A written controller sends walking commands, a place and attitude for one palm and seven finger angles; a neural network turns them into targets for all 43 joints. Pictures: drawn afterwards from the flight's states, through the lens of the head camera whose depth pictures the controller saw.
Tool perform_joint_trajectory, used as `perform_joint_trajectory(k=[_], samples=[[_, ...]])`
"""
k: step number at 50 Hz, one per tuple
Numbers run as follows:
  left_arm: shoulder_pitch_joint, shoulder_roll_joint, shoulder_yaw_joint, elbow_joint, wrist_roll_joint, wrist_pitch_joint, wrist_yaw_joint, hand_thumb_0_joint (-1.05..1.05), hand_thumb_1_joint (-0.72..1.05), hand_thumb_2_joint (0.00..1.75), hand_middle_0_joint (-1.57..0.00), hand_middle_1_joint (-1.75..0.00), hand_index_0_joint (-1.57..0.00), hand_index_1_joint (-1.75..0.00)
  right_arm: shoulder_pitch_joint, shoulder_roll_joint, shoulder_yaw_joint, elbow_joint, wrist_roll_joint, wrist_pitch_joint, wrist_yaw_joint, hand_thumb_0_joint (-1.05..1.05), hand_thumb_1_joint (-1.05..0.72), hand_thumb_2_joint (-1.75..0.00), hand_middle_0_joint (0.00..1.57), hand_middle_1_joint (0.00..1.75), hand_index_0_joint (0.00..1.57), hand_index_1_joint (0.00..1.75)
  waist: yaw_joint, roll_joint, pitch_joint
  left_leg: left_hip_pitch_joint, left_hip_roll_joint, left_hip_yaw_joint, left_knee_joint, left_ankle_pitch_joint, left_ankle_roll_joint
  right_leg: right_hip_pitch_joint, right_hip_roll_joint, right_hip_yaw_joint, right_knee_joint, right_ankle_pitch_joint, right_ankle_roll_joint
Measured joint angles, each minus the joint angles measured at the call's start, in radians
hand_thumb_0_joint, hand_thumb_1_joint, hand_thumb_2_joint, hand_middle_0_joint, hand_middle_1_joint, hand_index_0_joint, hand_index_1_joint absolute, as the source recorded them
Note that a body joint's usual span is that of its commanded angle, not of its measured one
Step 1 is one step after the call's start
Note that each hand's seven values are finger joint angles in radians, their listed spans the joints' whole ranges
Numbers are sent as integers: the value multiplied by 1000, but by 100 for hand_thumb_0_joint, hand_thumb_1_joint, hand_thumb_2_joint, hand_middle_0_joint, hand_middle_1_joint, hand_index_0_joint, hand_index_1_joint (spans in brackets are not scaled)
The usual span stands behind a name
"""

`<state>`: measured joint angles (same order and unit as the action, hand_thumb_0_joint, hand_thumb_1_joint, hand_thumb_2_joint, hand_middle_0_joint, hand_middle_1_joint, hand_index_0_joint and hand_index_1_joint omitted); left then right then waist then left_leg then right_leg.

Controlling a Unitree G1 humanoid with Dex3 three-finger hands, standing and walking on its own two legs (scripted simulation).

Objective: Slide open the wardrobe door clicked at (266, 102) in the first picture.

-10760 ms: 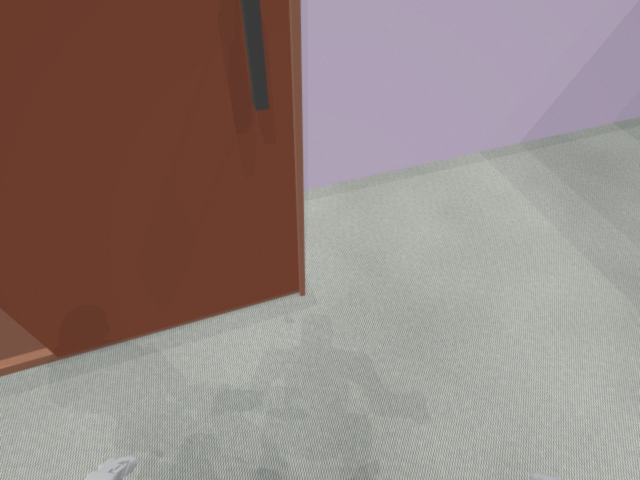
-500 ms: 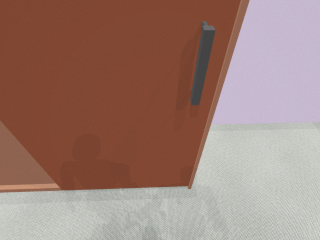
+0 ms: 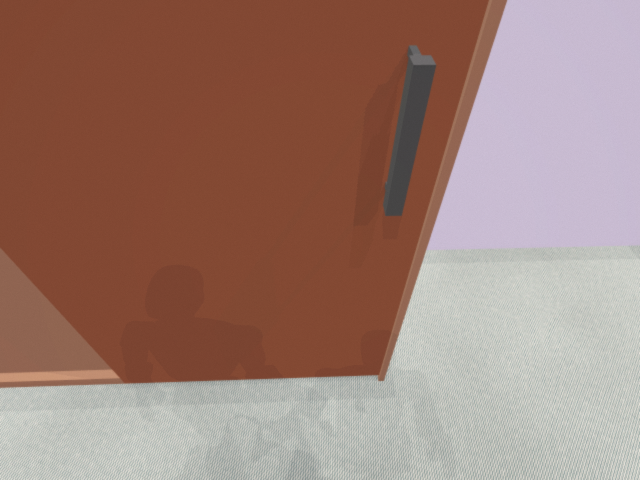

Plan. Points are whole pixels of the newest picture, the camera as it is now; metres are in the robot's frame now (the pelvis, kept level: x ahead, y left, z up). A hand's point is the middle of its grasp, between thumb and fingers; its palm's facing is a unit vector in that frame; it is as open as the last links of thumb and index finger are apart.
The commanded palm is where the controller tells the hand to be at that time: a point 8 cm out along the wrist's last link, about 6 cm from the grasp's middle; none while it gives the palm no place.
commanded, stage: look again from close up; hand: right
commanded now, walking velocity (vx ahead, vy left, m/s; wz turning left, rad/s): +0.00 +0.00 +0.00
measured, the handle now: (402, 138) +0.53 -0.08 +0.17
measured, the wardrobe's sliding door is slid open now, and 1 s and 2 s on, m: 0.00 0.00 0.00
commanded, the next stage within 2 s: raise the hand with hooked fingers in 1.68 s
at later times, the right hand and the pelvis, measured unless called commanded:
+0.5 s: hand out of the picture +0.04 -0.22 -0.17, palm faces -0.02 +0.96 -0.27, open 7.4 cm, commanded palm none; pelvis +0.01 +0.00 +0.00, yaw +0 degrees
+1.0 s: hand out of the picture +0.05 -0.21 -0.17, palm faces -0.02 +0.96 -0.27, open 7.4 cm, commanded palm none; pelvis +0.02 +0.00 +0.00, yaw +0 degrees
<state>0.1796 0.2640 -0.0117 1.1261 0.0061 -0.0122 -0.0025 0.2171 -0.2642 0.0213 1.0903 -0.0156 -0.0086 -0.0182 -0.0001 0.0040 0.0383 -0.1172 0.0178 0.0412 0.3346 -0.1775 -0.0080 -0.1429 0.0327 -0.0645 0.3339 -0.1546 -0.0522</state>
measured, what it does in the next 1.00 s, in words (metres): stands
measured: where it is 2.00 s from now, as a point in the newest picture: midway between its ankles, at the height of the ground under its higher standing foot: outside the picture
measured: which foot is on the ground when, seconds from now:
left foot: down 0.00-1.00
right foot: down 0.00-1.00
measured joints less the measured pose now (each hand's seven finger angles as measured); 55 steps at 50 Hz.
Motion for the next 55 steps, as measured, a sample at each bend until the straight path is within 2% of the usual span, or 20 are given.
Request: perform_joint_trajectory(k=[55], samples=[[0,5,-4,7,0,-6,8,1,91,89,-20,-30,-20,-30,-4,-3,-7,14,1,0,2,1,-90,-90,20,30,21,30,-3,2,-1,31,-3,-1,-22,-15,3,33,-1,1,-26,-13,6]])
